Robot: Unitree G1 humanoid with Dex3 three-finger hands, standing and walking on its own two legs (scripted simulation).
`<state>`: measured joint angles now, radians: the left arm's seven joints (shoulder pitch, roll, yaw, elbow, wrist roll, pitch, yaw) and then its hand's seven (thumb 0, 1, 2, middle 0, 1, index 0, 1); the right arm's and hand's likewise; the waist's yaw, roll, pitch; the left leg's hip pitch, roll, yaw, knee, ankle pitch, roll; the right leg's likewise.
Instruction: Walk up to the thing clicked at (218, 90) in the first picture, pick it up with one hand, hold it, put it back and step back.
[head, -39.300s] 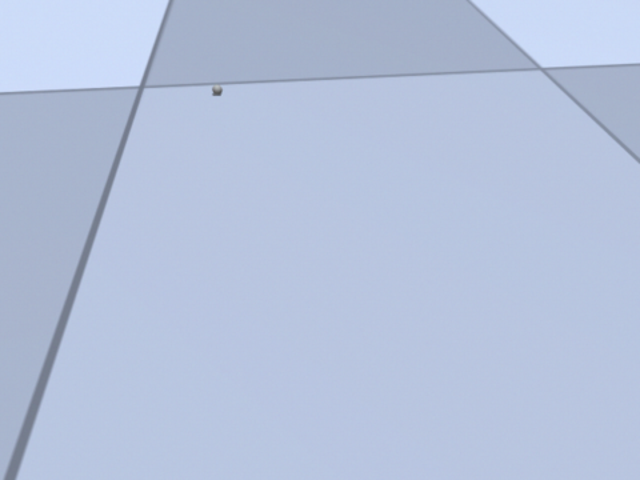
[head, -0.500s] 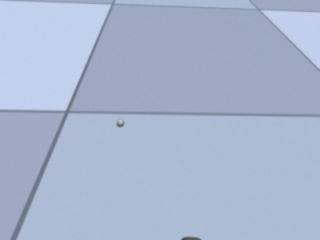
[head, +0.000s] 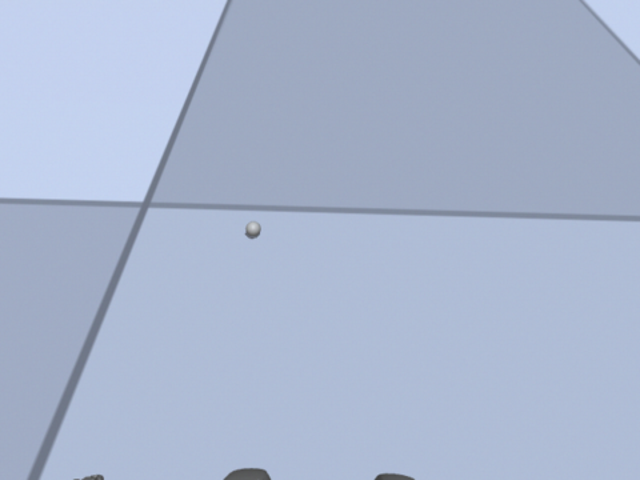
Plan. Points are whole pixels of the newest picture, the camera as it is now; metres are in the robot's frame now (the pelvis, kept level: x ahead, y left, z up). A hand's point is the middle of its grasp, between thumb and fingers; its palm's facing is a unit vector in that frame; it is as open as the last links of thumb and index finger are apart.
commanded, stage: step back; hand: left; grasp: from above
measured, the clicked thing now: (253, 228) +1.04 +0.27 -0.73
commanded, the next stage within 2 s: stand in 0.16 s
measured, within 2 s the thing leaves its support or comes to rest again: neither
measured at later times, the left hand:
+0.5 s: hand out of the picture +0.10 +0.26 -0.13, palm faces -0.03 -0.94 -0.33, open 7.4 cm
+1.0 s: hand out of the picture +0.06 +0.26 -0.14, palm faces -0.05 -0.94 -0.34, open 7.4 cm
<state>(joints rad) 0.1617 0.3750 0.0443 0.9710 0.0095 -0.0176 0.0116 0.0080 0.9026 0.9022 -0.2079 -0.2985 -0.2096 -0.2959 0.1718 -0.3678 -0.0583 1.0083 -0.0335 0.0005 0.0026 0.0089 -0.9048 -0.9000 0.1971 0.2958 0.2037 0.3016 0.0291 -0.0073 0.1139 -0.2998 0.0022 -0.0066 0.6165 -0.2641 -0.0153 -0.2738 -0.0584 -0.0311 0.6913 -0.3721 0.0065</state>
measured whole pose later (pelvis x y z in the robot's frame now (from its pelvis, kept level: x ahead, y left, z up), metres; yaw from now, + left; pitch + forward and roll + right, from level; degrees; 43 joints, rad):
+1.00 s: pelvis +0.00 +0.01 +0.02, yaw -1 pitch -2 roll +0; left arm 0.14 0.36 0.00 1.14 0.01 -0.01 -0.01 0.01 0.91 0.90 -0.20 -0.30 -0.21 -0.30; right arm 0.12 -0.34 -0.01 1.16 -0.02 -0.01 0.02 0.01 -0.90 -0.90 0.20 0.30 0.20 0.30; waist 0.00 0.00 0.05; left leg -0.17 0.02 0.01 0.34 -0.14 -0.02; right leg -0.13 -0.03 0.00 0.35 -0.19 0.02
